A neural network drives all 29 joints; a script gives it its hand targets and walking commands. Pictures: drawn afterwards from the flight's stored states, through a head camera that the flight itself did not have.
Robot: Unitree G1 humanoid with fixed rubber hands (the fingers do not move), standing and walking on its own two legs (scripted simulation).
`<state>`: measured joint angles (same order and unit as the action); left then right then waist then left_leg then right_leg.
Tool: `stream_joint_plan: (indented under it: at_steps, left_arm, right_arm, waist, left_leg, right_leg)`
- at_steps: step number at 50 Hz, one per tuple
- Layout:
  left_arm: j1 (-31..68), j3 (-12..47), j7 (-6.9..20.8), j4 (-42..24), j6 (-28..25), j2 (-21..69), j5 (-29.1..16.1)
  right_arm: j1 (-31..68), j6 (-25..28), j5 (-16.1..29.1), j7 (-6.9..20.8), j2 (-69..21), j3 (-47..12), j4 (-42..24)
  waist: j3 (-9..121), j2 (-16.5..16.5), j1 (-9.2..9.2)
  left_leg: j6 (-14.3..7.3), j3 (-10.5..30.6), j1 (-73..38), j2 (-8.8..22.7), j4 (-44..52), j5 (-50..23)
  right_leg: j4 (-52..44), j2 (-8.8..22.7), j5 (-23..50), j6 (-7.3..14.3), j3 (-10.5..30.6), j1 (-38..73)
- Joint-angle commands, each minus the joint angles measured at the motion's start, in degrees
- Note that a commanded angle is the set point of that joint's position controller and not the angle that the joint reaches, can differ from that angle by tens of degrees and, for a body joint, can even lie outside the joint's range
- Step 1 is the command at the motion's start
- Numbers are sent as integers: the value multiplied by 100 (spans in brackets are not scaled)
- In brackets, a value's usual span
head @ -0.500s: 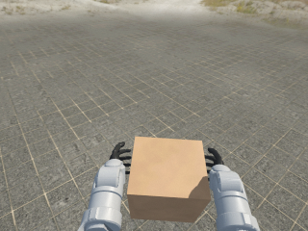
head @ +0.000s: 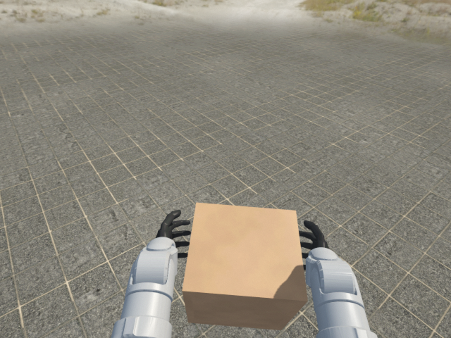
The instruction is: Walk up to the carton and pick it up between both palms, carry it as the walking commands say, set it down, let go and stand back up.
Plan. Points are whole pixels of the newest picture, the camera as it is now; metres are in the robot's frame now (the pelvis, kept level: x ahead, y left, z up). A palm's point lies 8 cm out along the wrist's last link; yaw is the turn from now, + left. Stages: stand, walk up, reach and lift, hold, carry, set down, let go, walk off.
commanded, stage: hold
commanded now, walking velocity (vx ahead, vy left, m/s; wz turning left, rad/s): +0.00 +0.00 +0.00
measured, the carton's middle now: (240, 268) +0.31 +0.00 -0.03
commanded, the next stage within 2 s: carry in 0.94 s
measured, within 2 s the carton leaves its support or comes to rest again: neither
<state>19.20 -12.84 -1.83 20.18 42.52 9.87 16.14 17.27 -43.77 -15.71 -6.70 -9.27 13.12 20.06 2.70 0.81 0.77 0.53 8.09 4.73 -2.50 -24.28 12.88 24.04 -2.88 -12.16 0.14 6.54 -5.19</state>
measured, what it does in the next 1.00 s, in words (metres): stands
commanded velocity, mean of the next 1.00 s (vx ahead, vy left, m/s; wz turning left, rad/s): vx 0.00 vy -0.02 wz -0.06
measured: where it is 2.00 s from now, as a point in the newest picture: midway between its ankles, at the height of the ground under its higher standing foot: outside the picture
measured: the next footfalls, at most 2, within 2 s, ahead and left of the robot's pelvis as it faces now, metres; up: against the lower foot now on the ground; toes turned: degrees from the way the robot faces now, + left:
none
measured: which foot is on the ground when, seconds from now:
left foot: down 0.00-1.00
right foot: down 0.00-1.00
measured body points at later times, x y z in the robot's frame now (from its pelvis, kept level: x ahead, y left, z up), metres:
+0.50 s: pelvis -0.01 +0.01 +0.00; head -0.08 +0.01 +0.44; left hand +0.30 +0.14 +0.05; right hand +0.29 -0.15 +0.04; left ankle +0.01 +0.13 -0.74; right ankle +0.02 -0.12 -0.74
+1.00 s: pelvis -0.01 +0.00 -0.01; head -0.07 +0.00 +0.44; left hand +0.30 +0.14 +0.05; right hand +0.29 -0.15 +0.04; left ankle +0.01 +0.13 -0.74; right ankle +0.02 -0.12 -0.74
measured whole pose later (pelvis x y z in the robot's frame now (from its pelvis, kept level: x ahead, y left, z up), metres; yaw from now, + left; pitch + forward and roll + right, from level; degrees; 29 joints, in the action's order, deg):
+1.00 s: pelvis -0.01 +0.00 -0.01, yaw +0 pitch -3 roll +0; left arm 18.5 -11.3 -4.9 18.3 43.6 9.6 14.7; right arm 16.7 -45.5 -15.4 -7.8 -9.1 10.6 18.1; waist 6.0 0.5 0.3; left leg 1.2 7.0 12.5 -1.9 -30.8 14.9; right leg 30.0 -3.3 -13.9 0.3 5.4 -12.6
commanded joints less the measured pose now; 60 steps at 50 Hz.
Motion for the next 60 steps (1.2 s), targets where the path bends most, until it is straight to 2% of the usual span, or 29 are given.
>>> stream_joint_plan:
  at_steps: [1, 6, 7, 10, 12, 14, 16, 17, 22, 26, 27, 29, 30, 31, 33, 34, 36, 37, 42, 43, 46, 47, 50, 52, 54, 56, 57, 58, 60]
  left_arm:
    - [2619, 2998, 1749, -55, -138, 5952, -1642]
    - [2919, 3055, 1747, -238, -171, 5807, -1696]
    - [3025, 3090, 1769, -156, -145, 5904, -1626]
    - [3391, 3020, 1838, -228, -274, 5787, -1798]
    - [3428, 3016, 1836, -208, -270, 5782, -1728]
    - [3079, 2843, 1861, 182, -192, 5900, -1664]
    - [2935, 2795, 1853, 373, -141, 6051, -1608]
    - [3084, 2862, 1847, 169, -208, 6024, -1697]
    - [3194, 2976, 1823, 135, -185, 6203, -1694]
    - [2885, 2685, 1744, 419, -167, 6087, -1542]
    - [3123, 2830, 1779, 213, -203, 6213, -1726]
    - [3025, 3008, 1709, 151, -157, 6342, -1697]
    - [3279, 2965, 1738, -17, -217, 6183, -1804]
    - [3228, 2941, 1721, 56, -225, 6228, -1713]
    - [3124, 2975, 1703, -13, -209, 6165, -1776]
    - [3197, 3162, 1730, -171, -206, 6274, -1763]
    - [2953, 2875, 1719, 94, -173, 6328, -1699]
    - [3057, 2968, 1714, 28, -172, 6213, -1702]
    - [3264, 2971, 1751, -5, -207, 6087, -1756]
    - [2787, 2720, 1717, 228, -187, 6141, -1591]
    - [2564, 2975, 1728, -37, -138, 6047, -1651]
    - [3020, 3090, 1709, -97, -150, 5629, -1667]
    - [3031, 3507, 1676, -456, 14, 5823, -2092]
    - [3247, 3771, 1646, -857, 54, 6004, -2328]
    - [3493, 4113, 1551, -1250, 276, 6202, -2563]
    - [3735, 4372, 1466, -1873, 478, 6193, -2798]
    - [3551, 4399, 1394, -1906, 612, 6241, -2860]
    - [3429, 4498, 1305, -2140, 746, 6323, -2880]
    - [2660, 4320, 1047, -2471, 1031, 6173, -2765]
  right_arm:
    - [3544, 356, 1849, 2047, -5966, -3245, -700]
    - [3731, 325, 1763, 2089, -5885, -3188, -696]
    - [3869, 365, 1789, 2070, -5907, -3162, -810]
    - [4096, 360, 1785, 2089, -6074, -3133, -515]
    - [3738, 333, 1768, 2096, -6053, -3026, -266]
    - [3847, 330, 1749, 2114, -6123, -3060, -235]
    - [3982, 394, 1746, 2109, -5870, -2923, -540]
    - [3820, 311, 1712, 2141, -5965, -2998, -304]
    - [3963, 387, 1814, 2201, -5793, -2969, -475]
    - [3782, 339, 1718, 2292, -5615, -2854, -240]
    - [4048, 363, 1795, 2268, -5855, -3042, -368]
    - [4020, 372, 1886, 2259, -5775, -3107, -508]
    - [4047, 358, 1762, 2242, -5793, -3070, -467]
    - [3905, 397, 1850, 2250, -5901, -3110, -425]
    - [3921, 359, 1786, 2223, -5771, -3083, -489]
    - [3953, 433, 1858, 2228, -5793, -3068, -661]
    - [4071, 368, 1758, 2221, -5786, -3055, -633]
    - [3694, 336, 1739, 2262, -5784, -3022, -355]
    - [3874, 366, 1765, 2263, -5751, -3026, -366]
    - [4240, 397, 1940, 2247, -5835, -3285, -939]
    - [3541, 268, 1843, 2183, -5749, -3312, -679]
    - [3947, 273, 1824, 2129, -5705, -3473, -659]
    - [3571, 227, 1883, 1978, -5812, -3580, -948]
    - [3964, 219, 2052, 1909, -5898, -3903, -1576]
    - [3770, 39, 2088, 1770, -5913, -3729, -1649]
    - [3768, -287, 2236, 1644, -6046, -3991, -1918]
    - [3979, -420, 2395, 1562, -6055, -4199, -2340]
    - [4025, -588, 2573, 1532, -6043, -4315, -2668]
    - [3889, -894, 2985, 1390, -6054, -4692, -3263]
  waist:
    - [1478, -109, 2]
    - [1224, 106, -52]
    - [1324, -219, -17]
    - [1604, 213, -14]
    - [1311, -253, -45]
    - [1572, 255, -24]
    - [1268, -325, -53]
    - [1480, 173, -137]
    - [1396, -436, -164]
    - [1172, -220, -58]
    - [1627, 216, -80]
    - [1495, -320, -118]
    - [1705, 324, -156]
    - [1549, -179, -70]
    - [1506, 283, -141]
    - [1518, -457, -176]
    - [1496, 116, -125]
    - [1433, -371, -98]
    - [1412, 45, -164]
    - [1202, 10, 123]
    - [1439, 17, -37]
    - [1185, 516, -128]
    - [1899, -201, -153]
    - [2056, -573, -148]
    - [2080, -1540, -100]
    - [1898, -130, -85]
    - [2162, 707, -91]
    - [2430, 877, -85]
    - [2660, 831, -35]
  left_leg:
    - [25, -379, -233, -299, 354, -1564]
    - [-14, -317, -70, -215, 403, -615]
    - [-11, -355, 4, -286, 392, -567]
    - [-93, -328, -13, -226, 244, -367]
    - [-37, -358, 229, -228, 309, -269]
    - [-67, -365, -79, -246, 288, -400]
    - [-29, -339, 69, -229, 341, -409]
    - [-46, -292, -112, -184, 322, -529]
    - [42, -317, 17, -217, 279, -649]
    - [77, -229, 58, -152, 407, -709]
    - [38, -301, -172, -188, 294, -736]
    - [97, -215, -115, -158, 317, -855]
    - [43, -199, -225, -112, 256, -801]
    - [70, -281, -206, -176, 241, -930]
    - [38, -185, -242, -82, 298, -850]
    - [108, -271, -38, -218, 258, -797]
    - [47, -173, -232, -180, 264, -721]
    - [80, -212, -174, -173, 336, -839]
    - [33, -249, -276, -212, 238, -599]
    - [-18, -259, 46, -211, 262, -690]
    - [5, -277, -137, -293, 237, -1309]
    - [-57, 9, 639, 772, -357, -321]
    - [-98, 153, 651, 1223, -698, -1049]
    - [-471, 831, 474, 1804, -299, -1744]
    - [-632, 847, 1016, 1847, -255, -1624]
    - [-218, -94, 1789, 1094, -893, -136]
    - [55, -718, 2016, 604, -1770, 457]
    - [139, -1069, 1909, 393, -2008, 1353]
    - [69, -1076, 1957, 353, -1555, 1450]
  right_leg:
    - [-382, -127, 1547, -175, -191, 597]
    - [-430, -180, 444, -131, -294, 285]
    - [-428, -137, 465, -97, -227, 355]
    - [-412, -107, 43, -158, -206, 252]
    - [-353, -111, 182, -101, -239, 344]
    - [-406, -121, 181, -192, -309, 272]
    - [-344, -125, 332, -58, -243, 348]
    - [-379, -155, 322, -112, -306, 227]
    - [-281, -176, 543, -41, -325, 320]
    - [-263, -176, 524, -45, -401, 202]
    - [-307, -208, 508, -97, -419, 266]
    - [-212, -206, 563, -6, -354, 207]
    - [-228, -252, 450, -42, -404, 172]
    - [-246, -195, 611, -38, -377, 131]
    - [-243, -253, 564, -54, -419, 154]
    - [-240, -213, 665, 2, -349, 318]
    - [-284, -202, 403, 6, -363, 81]
    - [-290, -206, 593, 11, -387, 169]
    - [-347, -192, 392, -19, -346, 23]
    - [-268, -157, 577, -49, -330, 292]
    - [-372, -132, 1170, -127, -279, 363]
    - [-39, 914, 473, 45, 86, -663]
    - [984, 775, 1229, 99, 32, -1045]
    - [1607, 252, 255, -26, -345, -1570]
    - [1524, 236, -952, -31, -445, -1391]
    - [382, 631, -111, 206, 85, -870]
    - [32, 1468, 1106, 531, 1061, -692]
    - [-44, 1937, 1714, 872, 1339, -778]
    - [163, 1875, 2805, 890, 1061, -318]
